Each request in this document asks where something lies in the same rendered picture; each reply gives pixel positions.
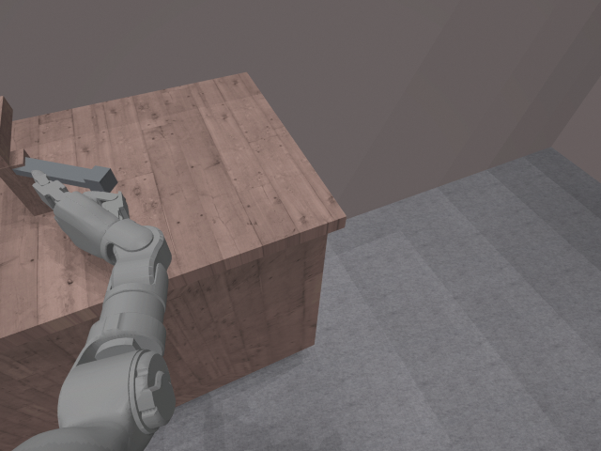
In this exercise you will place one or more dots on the counter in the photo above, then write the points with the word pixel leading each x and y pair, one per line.
pixel 244 214

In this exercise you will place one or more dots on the robot left forearm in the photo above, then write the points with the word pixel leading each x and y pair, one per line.
pixel 135 301

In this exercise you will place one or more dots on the robot left upper arm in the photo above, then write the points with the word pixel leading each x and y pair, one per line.
pixel 112 404

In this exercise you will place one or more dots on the tap lever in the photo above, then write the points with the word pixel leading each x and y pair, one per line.
pixel 99 178

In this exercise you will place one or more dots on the left robot hand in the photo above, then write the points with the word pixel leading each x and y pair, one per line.
pixel 83 217

